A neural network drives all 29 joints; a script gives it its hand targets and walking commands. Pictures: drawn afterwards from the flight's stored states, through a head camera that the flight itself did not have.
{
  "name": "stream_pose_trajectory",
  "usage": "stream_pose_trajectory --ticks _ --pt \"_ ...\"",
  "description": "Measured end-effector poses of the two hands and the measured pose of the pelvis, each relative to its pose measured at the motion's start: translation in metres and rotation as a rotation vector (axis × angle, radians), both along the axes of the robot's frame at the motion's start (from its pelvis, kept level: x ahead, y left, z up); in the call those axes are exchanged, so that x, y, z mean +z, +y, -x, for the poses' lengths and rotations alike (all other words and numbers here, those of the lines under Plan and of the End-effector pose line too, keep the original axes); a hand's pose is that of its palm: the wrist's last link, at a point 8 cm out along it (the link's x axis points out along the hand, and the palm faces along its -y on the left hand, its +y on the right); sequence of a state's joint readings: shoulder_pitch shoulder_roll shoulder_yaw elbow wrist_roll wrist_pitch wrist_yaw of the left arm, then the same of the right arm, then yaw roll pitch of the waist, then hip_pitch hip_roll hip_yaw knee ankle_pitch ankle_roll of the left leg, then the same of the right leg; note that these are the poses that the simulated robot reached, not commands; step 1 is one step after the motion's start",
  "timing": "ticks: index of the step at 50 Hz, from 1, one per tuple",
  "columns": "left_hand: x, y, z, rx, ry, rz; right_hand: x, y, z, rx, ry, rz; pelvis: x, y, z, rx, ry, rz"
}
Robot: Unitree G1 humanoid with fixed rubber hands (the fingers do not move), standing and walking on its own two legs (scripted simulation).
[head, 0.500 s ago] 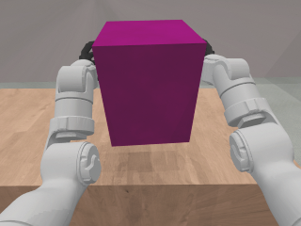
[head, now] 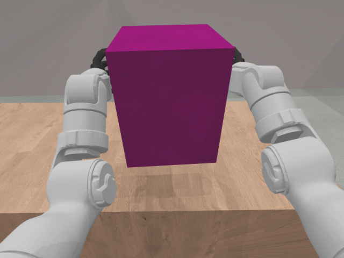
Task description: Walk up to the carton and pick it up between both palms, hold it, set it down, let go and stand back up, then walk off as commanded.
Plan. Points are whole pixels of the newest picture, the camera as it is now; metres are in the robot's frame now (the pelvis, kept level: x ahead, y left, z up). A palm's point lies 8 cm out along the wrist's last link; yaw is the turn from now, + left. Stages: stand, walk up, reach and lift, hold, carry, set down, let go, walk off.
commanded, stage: hold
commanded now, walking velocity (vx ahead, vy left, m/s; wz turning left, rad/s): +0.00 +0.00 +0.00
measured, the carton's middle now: (168, 93) +0.38 +0.00 +0.28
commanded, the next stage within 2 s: none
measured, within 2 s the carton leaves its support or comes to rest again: neither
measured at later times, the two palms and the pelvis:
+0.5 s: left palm (96, 80) +0.37 +0.15 +0.32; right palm (231, 72) +0.37 -0.14 +0.33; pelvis +0.00 +0.00 +0.00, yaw +1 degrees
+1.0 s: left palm (100, 78) +0.37 +0.14 +0.32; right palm (235, 75) +0.37 -0.15 +0.32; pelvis +0.00 +0.00 +0.00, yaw +0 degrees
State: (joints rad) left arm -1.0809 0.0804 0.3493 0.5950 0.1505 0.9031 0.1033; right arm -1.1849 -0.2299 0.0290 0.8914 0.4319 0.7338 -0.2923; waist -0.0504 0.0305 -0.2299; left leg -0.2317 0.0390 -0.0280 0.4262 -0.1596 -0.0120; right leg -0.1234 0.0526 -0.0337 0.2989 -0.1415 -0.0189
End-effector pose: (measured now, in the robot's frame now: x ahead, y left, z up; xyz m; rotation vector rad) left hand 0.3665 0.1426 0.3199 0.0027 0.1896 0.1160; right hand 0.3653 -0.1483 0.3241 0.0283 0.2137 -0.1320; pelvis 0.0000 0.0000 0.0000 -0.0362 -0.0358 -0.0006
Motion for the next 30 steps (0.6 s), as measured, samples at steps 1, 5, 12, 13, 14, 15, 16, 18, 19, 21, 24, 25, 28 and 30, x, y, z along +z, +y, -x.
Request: stream_pose_trajectory --ticks 1,5,12,13,14,15,16,18,19,21,24,25,28,30 --pt "-0.001 0.0 0.0 0.0 0.003 -0.003 -0.001 0.0 0.0 0.0 0.003 -0.003 0.0 0.0 0.0 0.0 -0.001 0.0" --pt "-0.002 0.001 0.001 -0.002 0.004 -0.01 -0.004 0.001 0.001 0.002 0.004 0.004 0.0 0.0 0.0 0.002 -0.001 0.001" --pt "0.001 0.005 0.002 0.002 -0.011 0.011 -0.001 0.005 0.002 0.001 -0.01 0.006 0.0 0.0 0.001 -0.003 -0.002 0.0" --pt "0.001 0.006 0.001 0.003 -0.008 0.016 0.0 0.006 0.002 0.0 -0.007 0.001 -0.001 0.0 0.001 -0.002 -0.002 0.0" --pt "0.001 0.007 0.001 0.003 -0.004 0.018 0.0 0.007 0.001 -0.001 -0.003 -0.004 -0.001 0.0 0.002 0.0 -0.003 0.0" --pt "0.001 0.008 0.0 0.004 -0.001 0.019 0.001 0.008 0.0 -0.002 0.0 -0.006 0.0 0.0 0.002 0.0 -0.003 -0.001" --pt "0.002 0.009 -0.001 0.004 -0.001 0.016 0.002 0.009 -0.001 -0.001 0.0 -0.004 0.0 0.0 0.002 0.001 -0.001 -0.001" --pt "0.003 0.01 -0.002 0.001 -0.009 0.004 0.004 0.01 -0.002 0.001 -0.008 0.002 0.0 0.0 0.002 0.006 0.004 0.0" --pt "0.003 0.01 -0.002 0.001 -0.014 0.0 0.005 0.01 -0.003 0.002 -0.012 0.004 0.0 0.0 0.002 0.007 0.006 0.001" --pt "0.003 0.01 -0.003 0.0 -0.018 -0.008 0.007 0.01 -0.004 0.001 -0.017 0.0 0.0 0.0 0.002 0.011 0.008 0.004" --pt "0.001 0.008 -0.002 0.0 -0.018 -0.011 0.006 0.008 -0.004 0.001 -0.017 -0.003 0.0 0.0 0.001 0.012 0.004 0.005" --pt "0.0 0.008 -0.003 -0.001 -0.014 -0.008 0.006 0.008 -0.004 -0.001 -0.012 -0.004 0.0 0.001 0.0 0.011 0.003 0.005" --pt "-0.004 0.005 -0.003 -0.003 -0.001 -0.003 0.002 0.006 -0.003 -0.004 0.0 -0.002 0.0 0.001 -0.001 0.007 0.002 0.004" --pt "-0.007 0.004 -0.003 -0.004 0.004 -0.004 0.0 0.004 -0.003 -0.005 0.005 -0.002 0.0 0.002 -0.002 0.004 0.002 0.003"
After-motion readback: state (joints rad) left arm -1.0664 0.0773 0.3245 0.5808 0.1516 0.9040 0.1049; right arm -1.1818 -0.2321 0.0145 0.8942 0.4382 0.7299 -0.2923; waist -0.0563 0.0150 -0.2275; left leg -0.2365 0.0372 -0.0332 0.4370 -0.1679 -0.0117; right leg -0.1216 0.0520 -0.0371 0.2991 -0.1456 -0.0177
